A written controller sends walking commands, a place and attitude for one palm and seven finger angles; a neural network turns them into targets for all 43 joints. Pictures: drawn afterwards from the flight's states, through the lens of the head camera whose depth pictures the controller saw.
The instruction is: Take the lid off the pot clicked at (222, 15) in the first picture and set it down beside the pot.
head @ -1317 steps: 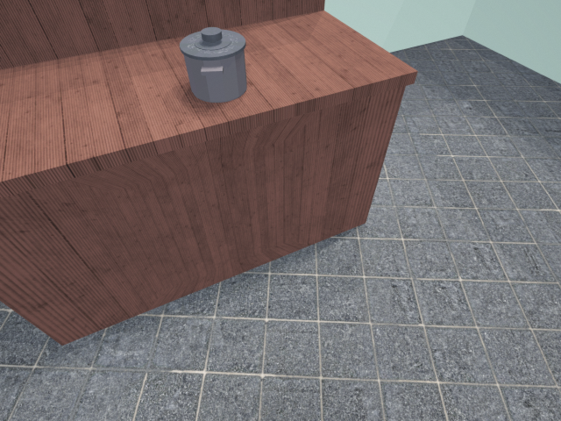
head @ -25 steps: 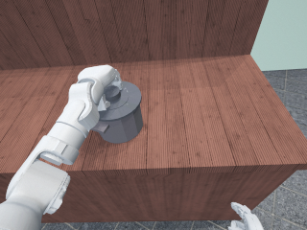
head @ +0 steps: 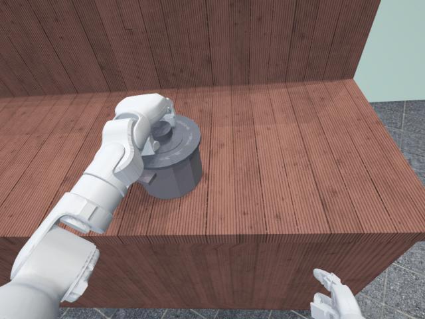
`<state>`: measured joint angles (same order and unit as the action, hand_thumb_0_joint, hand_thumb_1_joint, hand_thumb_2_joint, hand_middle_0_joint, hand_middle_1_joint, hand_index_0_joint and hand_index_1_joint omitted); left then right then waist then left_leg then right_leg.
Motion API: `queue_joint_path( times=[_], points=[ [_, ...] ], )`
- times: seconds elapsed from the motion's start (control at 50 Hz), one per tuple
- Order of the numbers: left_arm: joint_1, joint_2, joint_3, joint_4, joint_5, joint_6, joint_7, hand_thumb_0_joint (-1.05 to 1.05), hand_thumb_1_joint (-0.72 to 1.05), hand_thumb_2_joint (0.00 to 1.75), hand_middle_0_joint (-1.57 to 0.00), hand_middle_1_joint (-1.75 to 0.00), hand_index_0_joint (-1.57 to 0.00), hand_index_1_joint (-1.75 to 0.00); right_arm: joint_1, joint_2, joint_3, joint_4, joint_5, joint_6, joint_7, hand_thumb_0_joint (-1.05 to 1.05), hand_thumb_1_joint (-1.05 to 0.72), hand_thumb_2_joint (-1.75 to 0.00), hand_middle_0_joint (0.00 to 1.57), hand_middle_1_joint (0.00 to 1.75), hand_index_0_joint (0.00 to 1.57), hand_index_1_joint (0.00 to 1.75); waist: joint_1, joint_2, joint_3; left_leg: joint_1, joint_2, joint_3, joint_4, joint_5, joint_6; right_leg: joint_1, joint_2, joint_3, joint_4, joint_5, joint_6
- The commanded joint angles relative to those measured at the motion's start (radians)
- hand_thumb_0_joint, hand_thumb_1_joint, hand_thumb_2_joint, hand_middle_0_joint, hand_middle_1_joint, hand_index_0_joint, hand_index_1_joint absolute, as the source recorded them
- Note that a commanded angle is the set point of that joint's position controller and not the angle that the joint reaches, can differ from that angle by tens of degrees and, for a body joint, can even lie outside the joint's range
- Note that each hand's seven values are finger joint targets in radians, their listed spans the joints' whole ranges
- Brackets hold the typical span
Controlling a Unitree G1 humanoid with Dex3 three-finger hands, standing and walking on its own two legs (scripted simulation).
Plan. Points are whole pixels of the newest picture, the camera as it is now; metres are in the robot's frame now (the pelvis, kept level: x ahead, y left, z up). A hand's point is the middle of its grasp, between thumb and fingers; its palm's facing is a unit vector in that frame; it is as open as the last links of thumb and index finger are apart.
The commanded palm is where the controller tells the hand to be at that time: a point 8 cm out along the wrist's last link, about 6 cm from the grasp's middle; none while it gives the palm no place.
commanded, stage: close the fingers and squeeze the knob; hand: left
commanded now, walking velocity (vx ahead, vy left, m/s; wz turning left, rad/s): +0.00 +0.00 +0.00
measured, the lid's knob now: (159, 131) +0.45 +0.13 +0.13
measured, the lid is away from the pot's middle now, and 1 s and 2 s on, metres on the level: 0.00 0.00 0.02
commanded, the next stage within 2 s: lift the lid straight up in 0.32 s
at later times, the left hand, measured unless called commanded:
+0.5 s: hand (151, 135) +0.42 +0.13 +0.15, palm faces -0.23 -0.07 -0.97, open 8.4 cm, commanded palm +0.40 +0.14 +0.22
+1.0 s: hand (144, 123) +0.42 +0.14 +0.18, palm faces -0.20 -0.08 -0.98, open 8.4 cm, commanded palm +0.40 +0.15 +0.26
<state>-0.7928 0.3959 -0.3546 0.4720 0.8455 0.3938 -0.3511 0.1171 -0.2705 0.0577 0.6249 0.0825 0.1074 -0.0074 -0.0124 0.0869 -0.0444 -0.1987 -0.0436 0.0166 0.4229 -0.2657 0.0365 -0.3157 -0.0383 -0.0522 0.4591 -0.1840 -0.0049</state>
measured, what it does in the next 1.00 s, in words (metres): stands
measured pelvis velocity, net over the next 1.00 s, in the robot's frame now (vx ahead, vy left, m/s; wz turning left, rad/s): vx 0.00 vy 0.00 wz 0.00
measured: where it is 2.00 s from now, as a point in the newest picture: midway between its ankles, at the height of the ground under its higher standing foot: outside the picture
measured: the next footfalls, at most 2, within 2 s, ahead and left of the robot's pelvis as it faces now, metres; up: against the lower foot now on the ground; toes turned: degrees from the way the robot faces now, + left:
none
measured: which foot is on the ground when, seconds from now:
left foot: down 0.00-1.00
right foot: down 0.00-1.00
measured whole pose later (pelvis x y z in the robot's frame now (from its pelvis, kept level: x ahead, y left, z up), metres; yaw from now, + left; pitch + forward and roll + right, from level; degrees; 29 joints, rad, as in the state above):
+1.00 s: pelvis +0.00 +0.00 +0.00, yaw +0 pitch +1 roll +1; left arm -0.86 0.43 -0.33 0.48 0.83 0.39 -0.40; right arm 0.13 -0.27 0.06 0.65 0.08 0.06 -0.02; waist -0.01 0.09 -0.03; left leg -0.18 -0.05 0.01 0.40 -0.25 0.04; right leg -0.30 -0.04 -0.05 0.44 -0.17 0.00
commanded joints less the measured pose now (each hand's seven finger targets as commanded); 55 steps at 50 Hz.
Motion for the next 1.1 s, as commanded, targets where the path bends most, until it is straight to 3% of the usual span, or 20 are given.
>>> queue_joint_path(
  times=[0.0, 0.04, 0.06, 0.08, 0.14, 0.16, 0.24, 0.3, 0.34, 0.44, 0.5, 0.54, 0.6, 0.68, 0.74, 0.84, 0.86, 0.92, 1.04, 1.08],
  points=[
    [-0.506, 0.161, 0.109, -0.168, 0.031, -0.001, 0.035, 0.00, 0.29, 1.20, -0.86, -0.81, -0.75, -0.75, -0.120, -0.094, -0.037, -0.143, 0.002, -0.045, -0.005, 0.00, -0.90, -0.90, 0.20, 0.30, 0.20, 0.30, -0.011, -0.110, -0.347, 0.015, 0.024, -0.033, -0.038, 0.293, 0.015, 0.241, 0.016, 0.015, -0.001, 0.286, -0.039],
    [-0.518, 0.205, 0.146, -0.231, 0.020, -0.010, 0.039, 0.00, 0.31, 1.20, -0.88, -0.82, -0.76, -0.75, -0.132, -0.107, -0.041, -0.150, -0.003, -0.044, -0.003, 0.00, -0.90, -0.90, 0.20, 0.30, 0.20, 0.30, -0.008, -0.081, -0.384, 0.028, 0.021, -0.034, -0.031, 0.310, 0.015, 0.265, 0.011, 0.020, 0.003, 0.311, -0.043],
    [-0.511, 0.162, 0.105, -0.196, 0.035, -0.006, 0.036, 0.00, 0.32, 1.20, -0.89, -0.83, -0.76, -0.75, -0.131, -0.089, -0.035, -0.155, 0.000, -0.046, -0.002, 0.00, -0.90, -0.90, 0.20, 0.30, 0.20, 0.30, -0.007, -0.095, -0.398, 0.026, 0.020, -0.035, -0.037, 0.324, 0.014, 0.274, 0.017, 0.018, 0.011, 0.305, -0.039],
    [-0.522, 0.123, 0.076, -0.177, 0.032, -0.001, 0.032, 0.00, 0.33, 1.21, -0.90, -0.83, -0.77, -0.76, -0.133, -0.090, -0.036, -0.147, 0.001, -0.045, -0.002, 0.00, -0.90, -0.90, 0.20, 0.30, 0.20, 0.30, -0.014, -0.102, -0.361, 0.018, 0.021, -0.036, -0.032, 0.312, 0.013, 0.249, 0.015, 0.013, 0.004, 0.306, -0.041],
    [-0.516, 0.205, 0.149, -0.172, 0.017, -0.002, 0.036, 0.00, 0.36, 1.21, -0.93, -0.85, -0.78, -0.76, -0.126, -0.109, -0.041, -0.138, -0.002, -0.040, -0.006, 0.00, -0.90, -0.90, 0.20, 0.30, 0.20, 0.30, -0.014, -0.124, -0.341, 0.002, 0.021, -0.032, -0.036, 0.271, 0.017, 0.254, 0.012, 0.018, -0.006, 0.287, -0.039],
    [-0.513, 0.189, 0.130, -0.137, 0.031, 0.001, 0.034, 0.00, 0.38, 1.21, -0.95, -0.86, -0.79, -0.76, -0.123, -0.095, -0.032, -0.142, 0.000, -0.044, -0.009, 0.00, -0.90, -0.90, 0.20, 0.30, 0.20, 0.30, -0.010, -0.152, -0.348, -0.014, 0.017, -0.027, -0.045, 0.259, 0.018, 0.270, 0.015, 0.021, -0.004, 0.270, -0.032],
    [-0.492, 0.204, 0.148, -0.192, 0.013, -0.010, 0.028, 0.00, 0.42, 1.22, -0.98, -0.87, -0.80, -0.77, -0.135, -0.105, -0.039, -0.149, -0.003, -0.049, -0.007, 0.00, -0.90, -0.90, 0.20, 0.30, 0.20, 0.30, -0.007, -0.109, -0.365, 0.002, 0.018, -0.034, -0.036, 0.284, 0.018, 0.278, 0.008, 0.021, 0.000, 0.305, -0.039],
    [-0.498, 0.154, 0.101, -0.120, 0.023, -0.002, 0.023, 0.00, 0.45, 1.22, -1.00, -0.88, -0.82, -0.78, -0.120, -0.097, -0.032, -0.136, 0.004, -0.046, -0.009, 0.00, -0.90, -0.90, 0.20, 0.30, 0.20, 0.30, -0.016, -0.135, -0.316, -0.014, 0.020, -0.029, -0.044, 0.255, 0.016, 0.245, 0.014, 0.017, -0.008, 0.270, -0.034],
    [-0.513, 0.205, 0.145, -0.169, 0.014, -0.009, 0.030, 0.00, 0.46, 1.23, -1.01, -0.89, -0.82, -0.78, -0.126, -0.108, -0.042, -0.142, -0.003, -0.047, -0.010, 0.00, -0.90, -0.90, 0.20, 0.30, 0.20, 0.30, -0.013, -0.109, -0.337, -0.004, 0.016, -0.029, -0.038, 0.241, 0.020, 0.255, 0.010, 0.024, -0.012, 0.262, -0.037],
    [-0.551, 0.228, 0.159, -0.201, 0.016, -0.018, 0.031, 0.00, 0.47, 1.23, -1.02, -0.89, -0.83, -0.79, -0.121, -0.109, -0.042, -0.145, -0.003, -0.054, -0.013, 0.00, -0.90, -0.90, 0.20, 0.30, 0.20, 0.30, -0.010, -0.093, -0.369, 0.004, 0.017, -0.034, -0.041, 0.246, 0.022, 0.273, 0.008, 0.027, -0.008, 0.265, -0.038],
    [-0.587, 0.183, 0.112, -0.215, 0.026, -0.014, 0.027, 0.00, 0.48, 1.23, -1.02, -0.89, -0.83, -0.79, -0.117, -0.089, -0.038, -0.147, 0.001, -0.064, -0.013, 0.00, -0.90, -0.90, 0.20, 0.30, 0.20, 0.30, -0.012, -0.091, -0.390, 0.024, 0.019, -0.036, -0.045, 0.266, 0.022, 0.276, 0.011, 0.027, -0.006, 0.273, -0.035],
    [-0.598, 0.258, 0.174, -0.243, 0.011, -0.021, 0.034, 0.00, 0.48, 1.23, -1.02, -0.89, -0.83, -0.79, -0.124, -0.106, -0.043, -0.145, -0.004, -0.070, -0.013, 0.00, -0.90, -0.90, 0.20, 0.30, 0.20, 0.30, -0.010, -0.088, -0.396, 0.023, 0.019, -0.043, -0.042, 0.272, 0.025, 0.290, 0.010, 0.028, -0.006, 0.283, -0.039],
    [-0.632, 0.202, 0.121, -0.219, 0.016, -0.013, 0.030, 0.00, 0.48, 1.23, -1.02, -0.89, -0.83, -0.79, -0.116, -0.090, -0.036, -0.137, 0.001, -0.083, -0.017, 0.00, -0.90, -0.90, 0.20, 0.30, 0.20, 0.30, -0.014, -0.095, -0.375, 0.027, 0.019, -0.043, -0.051, 0.270, 0.025, 0.273, 0.012, 0.025, -0.010, 0.277, -0.036],
    [-0.685, 0.295, 0.193, -0.257, 0.023, -0.022, 0.034, 0.00, 0.48, 1.23, -1.02, -0.89, -0.83, -0.79, -0.113, -0.097, -0.035, -0.131, -0.004, -0.098, -0.025, 0.00, -0.90, -0.90, 0.20, 0.30, 0.20, 0.30, -0.004, -0.096, -0.414, 0.031, 0.018, -0.045, -0.051, 0.286, 0.026, 0.309, 0.008, 0.034, -0.006, 0.305, -0.035],
    [-0.647, 0.259, 0.168, -0.238, 0.004, -0.020, 0.028, 0.00, 0.48, 1.23, -1.02, -0.89, -0.83, -0.79, -0.114, -0.101, -0.039, -0.130, -0.005, -0.105, -0.021, 0.00, -0.90, -0.90, 0.20, 0.30, 0.20, 0.30, -0.012, -0.089, -0.405, 0.044, 0.018, -0.047, -0.045, 0.304, 0.026, 0.296, 0.008, 0.028, -0.009, 0.314, -0.037],
    [-0.650, 0.335, 0.229, -0.239, 0.018, -0.017, 0.026, 0.00, 0.48, 1.23, -1.03, -0.89, -0.83, -0.79, -0.115, -0.111, -0.036, -0.124, -0.009, -0.105, -0.021, 0.00, -0.90, -0.90, 0.20, 0.30, 0.20, 0.30, 0.003, -0.089, -0.402, 0.031, 0.018, -0.045, -0.050, 0.317, 0.024, 0.316, 0.002, 0.034, -0.010, 0.332, -0.039],
    [-0.655, 0.305, 0.202, -0.242, 0.032, -0.017, 0.021, 0.00, 0.48, 1.23, -1.03, -0.89, -0.83, -0.79, -0.109, -0.093, -0.030, -0.132, -0.010, -0.109, -0.020, 0.00, -0.90, -0.90, 0.20, 0.30, 0.20, 0.30, 0.009, -0.101, -0.425, 0.030, 0.018, -0.044, -0.058, 0.328, 0.022, 0.337, 0.004, 0.035, -0.003, 0.331, -0.035],
    [-0.641, 0.276, 0.179, -0.184, 0.034, -0.004, 0.010, 0.00, 0.48, 1.23, -1.03, -0.89, -0.83, -0.79, -0.114, -0.100, -0.031, -0.123, -0.004, -0.096, -0.022, 0.00, -0.90, -0.90, 0.20, 0.30, 0.20, 0.30, 0.000, -0.130, -0.345, 0.011, 0.024, -0.036, -0.059, 0.281, 0.019, 0.279, 0.003, 0.030, -0.020, 0.294, -0.034],
    [-0.703, 0.289, 0.177, -0.298, 0.015, -0.024, 0.010, 0.00, 0.48, 1.23, -1.03, -0.89, -0.83, -0.79, -0.138, -0.099, -0.037, -0.146, -0.002, -0.112, -0.018, 0.00, -0.90, -0.90, 0.20, 0.30, 0.20, 0.30, -0.005, -0.054, -0.420, 0.069, 0.023, -0.047, -0.046, 0.318, 0.021, 0.286, 0.003, 0.029, -0.014, 0.302, -0.041],
    [-0.740, 0.277, 0.163, -0.270, 0.033, -0.016, 0.009, 0.00, 0.48, 1.23, -1.03, -0.89, -0.83, -0.79, -0.126, -0.092, -0.031, -0.134, -0.002, -0.113, -0.023, 0.00, -0.90, -0.90, 0.20, 0.30, 0.20, 0.30, -0.006, -0.079, -0.414, 0.063, 0.026, -0.047, -0.052, 0.317, 0.018, 0.281, 0.007, 0.027, -0.015, 0.301, -0.038]
  ],
)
